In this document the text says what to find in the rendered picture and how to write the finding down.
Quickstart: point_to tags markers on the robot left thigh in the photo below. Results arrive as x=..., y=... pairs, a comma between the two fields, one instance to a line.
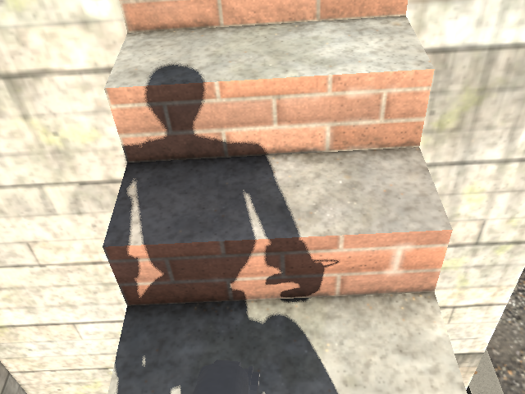
x=227, y=377

